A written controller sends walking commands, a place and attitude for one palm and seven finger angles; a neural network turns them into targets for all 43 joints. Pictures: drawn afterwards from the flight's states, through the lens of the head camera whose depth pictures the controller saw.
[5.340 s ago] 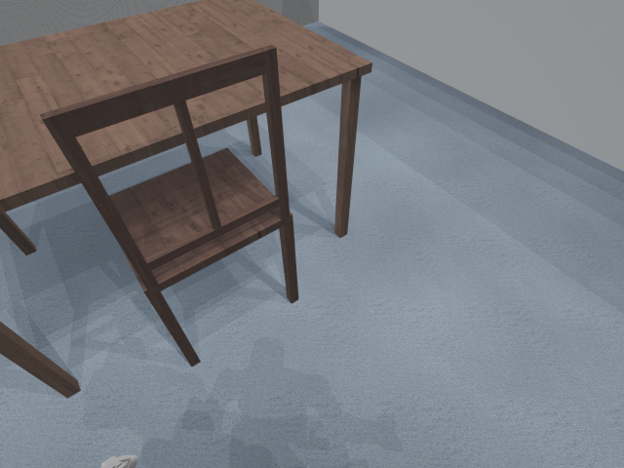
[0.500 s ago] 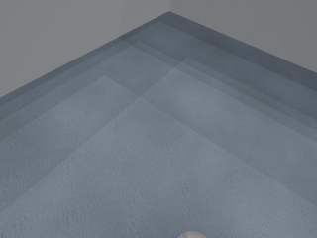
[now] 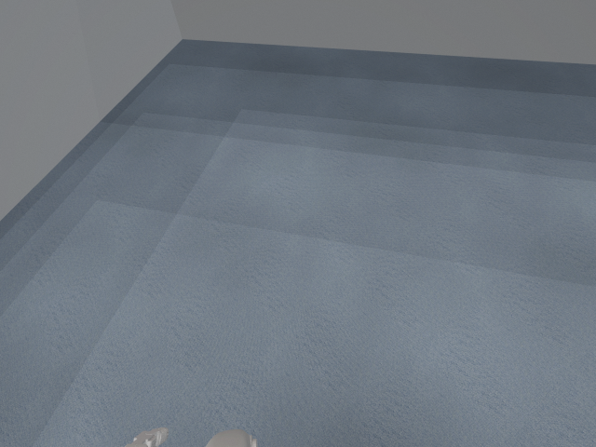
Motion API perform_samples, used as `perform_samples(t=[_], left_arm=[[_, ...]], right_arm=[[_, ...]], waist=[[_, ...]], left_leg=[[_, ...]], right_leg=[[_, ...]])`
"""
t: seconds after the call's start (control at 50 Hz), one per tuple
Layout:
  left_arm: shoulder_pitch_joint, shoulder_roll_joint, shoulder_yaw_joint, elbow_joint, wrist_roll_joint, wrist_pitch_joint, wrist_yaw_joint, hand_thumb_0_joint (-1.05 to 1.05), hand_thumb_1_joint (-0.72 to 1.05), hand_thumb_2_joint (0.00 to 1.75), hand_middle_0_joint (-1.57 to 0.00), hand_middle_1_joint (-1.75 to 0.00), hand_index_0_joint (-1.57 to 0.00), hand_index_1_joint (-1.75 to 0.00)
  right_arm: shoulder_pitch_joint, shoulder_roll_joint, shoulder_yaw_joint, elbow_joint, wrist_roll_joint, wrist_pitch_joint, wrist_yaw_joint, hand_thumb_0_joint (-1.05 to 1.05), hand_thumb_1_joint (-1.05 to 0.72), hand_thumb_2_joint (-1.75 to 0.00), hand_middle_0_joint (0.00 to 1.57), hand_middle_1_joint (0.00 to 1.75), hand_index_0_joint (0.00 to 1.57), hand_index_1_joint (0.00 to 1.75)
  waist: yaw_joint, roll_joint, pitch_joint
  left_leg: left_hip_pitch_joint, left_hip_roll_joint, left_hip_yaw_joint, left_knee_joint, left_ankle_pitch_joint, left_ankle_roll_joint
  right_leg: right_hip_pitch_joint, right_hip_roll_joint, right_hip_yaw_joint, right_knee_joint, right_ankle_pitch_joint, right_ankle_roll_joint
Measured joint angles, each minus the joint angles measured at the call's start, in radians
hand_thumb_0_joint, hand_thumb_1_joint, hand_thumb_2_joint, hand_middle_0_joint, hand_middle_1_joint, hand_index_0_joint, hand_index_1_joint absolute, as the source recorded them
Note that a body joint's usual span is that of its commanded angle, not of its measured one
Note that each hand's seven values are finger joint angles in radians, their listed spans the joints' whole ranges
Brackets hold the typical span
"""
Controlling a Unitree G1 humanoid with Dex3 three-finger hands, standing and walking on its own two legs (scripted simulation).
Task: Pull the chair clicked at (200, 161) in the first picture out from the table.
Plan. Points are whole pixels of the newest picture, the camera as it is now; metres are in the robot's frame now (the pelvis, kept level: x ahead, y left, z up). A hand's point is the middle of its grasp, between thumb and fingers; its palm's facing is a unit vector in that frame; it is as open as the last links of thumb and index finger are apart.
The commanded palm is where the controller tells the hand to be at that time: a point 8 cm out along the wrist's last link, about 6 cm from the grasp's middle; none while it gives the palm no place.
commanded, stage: walk to a spot facing it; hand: left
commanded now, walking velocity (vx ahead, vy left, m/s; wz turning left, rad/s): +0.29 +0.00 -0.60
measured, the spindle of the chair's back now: out of the picture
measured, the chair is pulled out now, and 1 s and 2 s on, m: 0.00 0.00 0.00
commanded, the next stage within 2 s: turn to face it in 0.92 s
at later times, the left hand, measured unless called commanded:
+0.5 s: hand out of the picture +0.12 +0.26 -0.19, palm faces -0.14 -0.97 -0.17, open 7.4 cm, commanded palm none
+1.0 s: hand (274, 279) +0.45 +0.08 -0.17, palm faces -0.62 -0.76 -0.22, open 7.4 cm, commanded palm none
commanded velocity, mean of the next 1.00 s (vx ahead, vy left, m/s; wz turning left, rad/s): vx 0.11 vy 0.00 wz -0.58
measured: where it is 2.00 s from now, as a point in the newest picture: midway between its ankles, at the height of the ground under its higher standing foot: (298, 436)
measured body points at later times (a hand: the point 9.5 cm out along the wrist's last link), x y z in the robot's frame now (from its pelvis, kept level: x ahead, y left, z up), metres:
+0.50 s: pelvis +0.12 +0.06 -0.01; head +0.14 +0.09 +0.44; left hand +0.12 +0.32 -0.17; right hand +0.21 -0.20 -0.11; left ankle +0.16 +0.14 -0.74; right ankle +0.01 -0.05 -0.68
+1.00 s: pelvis +0.21 +0.02 -0.02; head +0.25 -0.01 +0.42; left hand +0.48 +0.12 -0.15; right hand +0.01 -0.13 -0.17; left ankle +0.17 +0.14 -0.73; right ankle +0.19 -0.07 -0.74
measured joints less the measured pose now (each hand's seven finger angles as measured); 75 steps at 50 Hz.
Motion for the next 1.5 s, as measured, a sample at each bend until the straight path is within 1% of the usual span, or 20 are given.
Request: perform_samples(t=[0.22,0.34,0.4,0.44,0.48,0.54,0.62,0.72,0.82,0.94,0.98,1.0,1.02,1.06,1.08,1.18,1.3,1.42,1.46,1.5], left_arm=[[0.165,-0.01,-0.001,0.06,0.007,-0.034,-0.019,0.0,0.9,0.9,-0.2,-0.3,-0.2,-0.3],[0.248,0.005,0.005,0.104,0.012,-0.027,-0.013,0.0,0.9,0.9,-0.2,-0.3,-0.2,-0.3],[0.277,0.017,0.011,0.122,0.01,-0.017,-0.012,0.0,0.9,0.9,-0.2,-0.3,-0.2,-0.3],[0.273,0.027,0.02,0.135,0.002,-0.004,-0.014,0.0,0.91,0.9,-0.2,-0.3,-0.2,-0.3],[0.254,0.035,0.027,0.144,0.006,0.008,-0.019,0.0,0.91,0.9,-0.2,-0.3,-0.2,-0.3],[0.211,0.052,0.04,0.134,0.017,0.017,-0.032,0.01,0.91,0.9,-0.2,-0.3,-0.2,-0.3],[0.137,0.075,0.052,0.088,0.017,0.021,-0.031,0.0,0.91,0.9,-0.2,-0.3,-0.2,-0.3],[0.053,0.084,0.058,0.052,0.02,0.037,-0.025,0.0,0.91,0.9,-0.19,-0.3,-0.19,-0.3],[-0.029,0.071,0.047,0.033,0.02,0.054,-0.027,0.0,0.91,0.9,-0.19,-0.3,-0.19,-0.3],[-0.107,0.031,0.02,-0.001,0.019,0.046,-0.029,0.0,0.91,0.9,-0.19,-0.3,-0.19,-0.3],[-0.116,0.025,0.009,-0.017,0.02,0.023,-0.03,0.0,0.91,0.9,-0.19,-0.3,-0.19,-0.3],[-0.12,0.02,0.005,-0.022,0.021,0.005,-0.026,0.0,0.91,0.9,-0.19,-0.3,-0.2,-0.3],[-0.122,0.017,-0.001,-0.026,0.014,-0.01,-0.021,0.0,0.91,0.9,-0.2,-0.3,-0.2,-0.3],[-0.115,0.01,-0.01,-0.024,0.003,-0.02,-0.007,0.0,0.91,0.9,-0.2,-0.3,-0.2,-0.3],[-0.104,0.006,-0.012,-0.021,-0.001,-0.017,-0.001,0.0,0.91,0.9,-0.2,-0.3,-0.2,-0.3],[-0.037,-0.006,-0.016,0.01,0.002,0.002,0.006,0.0,0.91,0.9,-0.2,-0.3,-0.2,-0.3],[0.019,-0.002,-0.003,0.02,0.011,0.012,-0.003,0.0,0.9,0.9,-0.2,-0.3,-0.2,-0.3],[0.059,0.032,0.019,0.013,0.012,0.028,0.0,0.0,0.9,0.9,-0.2,-0.3,-0.2,-0.3],[0.064,0.058,0.03,0.017,0.004,0.041,0.003,0.0,0.9,0.9,-0.2,-0.3,-0.2,-0.3],[0.069,0.074,0.04,0.021,0.006,0.052,0.003,0.0,0.91,0.9,-0.2,-0.3,-0.2,-0.3]], right_arm=[[-0.081,-0.01,-0.003,-0.038,-0.002,-0.029,0.016,0.01,-0.91,-0.9,0.2,0.3,0.2,0.3],[-0.131,0.004,0.009,-0.071,0.008,-0.049,0.016,0.01,-0.91,-0.9,0.19,0.3,0.2,0.3],[-0.145,0.017,0.023,-0.094,0.013,-0.073,0.011,0.01,-0.9,-0.9,0.2,0.3,0.2,0.3],[-0.151,0.031,0.036,-0.103,0.008,-0.099,0.003,0.01,-0.9,-0.9,0.2,0.3,0.2,0.3],[-0.137,0.043,0.049,-0.106,0.006,-0.104,0.001,0.01,-0.9,-0.9,0.2,0.3,0.21,0.3],[-0.088,0.062,0.058,-0.089,0.006,-0.102,-0.008,0.01,-0.9,-0.9,0.2,0.3,0.21,0.3],[-0.016,0.079,0.061,-0.038,0.011,-0.103,-0.023,0.01,-0.9,-0.9,0.2,0.3,0.21,0.3],[0.065,0.066,0.044,0.019,0.012,-0.094,-0.032,0.0,-0.92,-0.9,0.2,0.3,0.21,0.3],[0.126,0.059,0.035,0.057,0.006,-0.081,-0.031,0.01,-0.92,-0.9,0.2,0.3,0.2,0.3],[0.159,0.051,0.023,0.079,0.002,-0.064,-0.019,0.01,-0.91,-0.9,0.2,0.3,0.2,0.3],[0.175,0.051,0.021,0.079,0.008,-0.059,-0.011,0.01,-0.91,-0.9,0.2,0.3,0.2,0.3],[0.172,0.05,0.021,0.08,0.014,-0.05,-0.007,0.01,-0.91,-0.9,0.2,0.3,0.2,0.3],[0.157,0.048,0.021,0.078,0.018,-0.037,-0.006,0.01,-0.91,-0.9,0.2,0.3,0.2,0.3],[0.121,0.048,0.022,0.067,0.023,-0.019,-0.012,0.01,-0.91,-0.9,0.2,0.3,0.2,0.3],[0.102,0.047,0.021,0.059,0.023,-0.014,-0.012,0.01,-0.91,-0.9,0.2,0.3,0.2,0.3],[-0.016,0.04,0.017,-0.006,0.014,-0.009,-0.013,0.01,-0.91,-0.9,0.2,0.3,0.2,0.3],[-0.119,0.03,0.014,-0.067,0.013,-0.023,-0.011,0.01,-0.91,-0.9,0.2,0.3,0.2,0.3],[-0.151,0.031,0.021,-0.089,0.023,-0.035,-0.017,0.01,-0.91,-0.9,0.2,0.3,0.2,0.3],[-0.146,0.047,0.028,-0.088,0.021,-0.049,-0.021,0.01,-0.91,-0.9,0.2,0.3,0.2,0.3],[-0.132,0.056,0.041,-0.093,0.015,-0.048,-0.016,0.01,-0.9,-0.9,0.2,0.3,0.2,0.3]], waist=[[0.072,-0.021,-0.033],[0.115,-0.054,-0.027],[0.123,-0.075,-0.026],[0.12,-0.095,-0.015],[0.118,-0.098,-0.01],[0.098,-0.093,-0.014],[0.079,-0.085,-0.006],[0.046,-0.076,0.003],[0.009,-0.074,0.019],[-0.031,-0.046,0.046],[-0.035,-0.037,0.044],[-0.029,-0.027,0.048],[-0.027,-0.023,0.056],[-0.03,-0.024,0.069],[-0.026,-0.025,0.067],[-0.011,-0.025,0.037],[0.029,-0.029,0.026],[0.073,-0.063,0.018],[0.079,-0.104,0.019],[0.088,-0.122,0.02]], left_leg=[[-0.01,-0.035,-0.047,-0.18,0.061,0.0],[0.047,-0.083,-0.04,-0.369,0.03,0.025],[0.134,-0.107,-0.025,-0.538,0.075,0.039],[0.151,-0.111,0.01,-0.537,0.141,0.101],[0.18,-0.097,0.049,-0.519,0.095,0.141],[0.249,-0.081,0.088,-0.583,0.082,0.153],[0.319,-0.07,0.134,-0.666,0.091,0.154],[0.37,-0.06,0.197,-0.685,0.058,0.156],[0.401,-0.054,0.264,-0.663,0.006,0.148],[0.412,-0.018,0.343,-0.573,-0.086,0.113],[0.385,0.015,0.355,-0.466,-0.127,0.092],[0.341,0.041,0.326,-0.354,-0.121,0.078],[0.28,0.044,0.256,-0.211,-0.161,0.059],[0.17,0.017,0.12,0.018,-0.191,0.039],[0.13,0.01,0.078,0.077,-0.172,0.033],[0.0,0.012,-0.026,0.052,-0.058,0.006],[-0.016,-0.017,-0.056,-0.116,-0.007,-0.003],[0.125,-0.09,-0.03,-0.426,0.004,0.016],[0.169,-0.111,0.001,-0.506,0.062,0.08],[0.185,-0.098,0.033,-0.503,0.055,0.131]], right_leg=[[0.085,0.045,0.097,-0.105,0.023,0.0],[0.121,0.044,0.164,-0.095,-0.022,0.03],[0.113,0.044,0.204,-0.024,-0.085,0.055],[0.044,0.043,0.201,0.165,-0.168,0.055],[-0.06,0.031,0.135,0.411,-0.213,0.062],[-0.185,-0.014,0.045,0.616,-0.147,0.08],[-0.3,-0.055,0.013,0.696,-0.052,0.108],[-0.357,-0.08,-0.001,0.666,0.002,0.129],[-0.332,-0.095,-0.04,0.531,0.011,0.131],[-0.227,-0.072,-0.091,0.291,-0.065,0.093],[-0.154,-0.053,-0.105,0.161,-0.004,0.062],[-0.149,-0.038,-0.104,0.157,-0.009,0.033],[-0.155,-0.029,-0.097,0.18,-0.027,0.015],[-0.133,-0.022,-0.082,0.184,-0.047,0.001],[-0.115,-0.018,-0.072,0.165,-0.044,0.002],[-0.059,-0.001,-0.006,0.057,0.011,0.012],[-0.066,0.013,0.068,0.028,0.033,0.033],[-0.104,0.035,0.132,0.073,0.016,0.071],[-0.129,0.034,0.161,0.139,-0.024,0.081],[-0.186,0.038,0.138,0.325,-0.16,0.096]])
